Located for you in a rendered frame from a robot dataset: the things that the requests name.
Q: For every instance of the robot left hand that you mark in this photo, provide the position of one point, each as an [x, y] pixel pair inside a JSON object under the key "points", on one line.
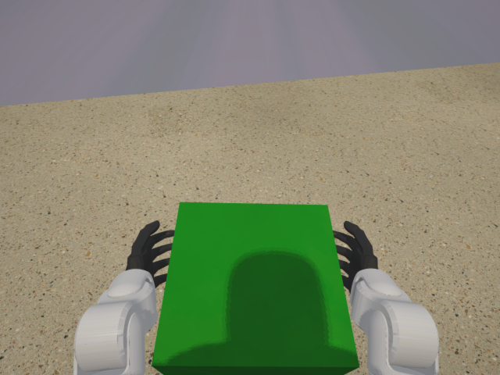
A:
{"points": [[143, 253]]}

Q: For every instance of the left robot forearm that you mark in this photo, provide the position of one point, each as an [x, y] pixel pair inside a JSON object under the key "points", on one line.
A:
{"points": [[110, 336]]}

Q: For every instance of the right robot forearm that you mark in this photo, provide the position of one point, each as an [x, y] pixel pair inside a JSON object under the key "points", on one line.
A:
{"points": [[402, 336]]}

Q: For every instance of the robot right hand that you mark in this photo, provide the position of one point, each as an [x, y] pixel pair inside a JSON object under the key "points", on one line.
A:
{"points": [[360, 256]]}

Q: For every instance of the carton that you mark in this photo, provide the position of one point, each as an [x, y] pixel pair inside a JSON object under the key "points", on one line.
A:
{"points": [[254, 289]]}

